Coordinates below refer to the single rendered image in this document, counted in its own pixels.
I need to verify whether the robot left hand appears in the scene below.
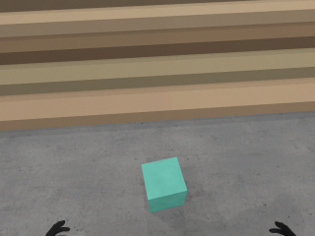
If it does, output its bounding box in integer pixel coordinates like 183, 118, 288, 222
45, 220, 70, 236

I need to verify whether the robot right hand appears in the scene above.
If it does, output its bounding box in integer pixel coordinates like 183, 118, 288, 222
269, 221, 296, 236

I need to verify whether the carton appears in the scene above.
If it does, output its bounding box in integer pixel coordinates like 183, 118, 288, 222
141, 157, 188, 213

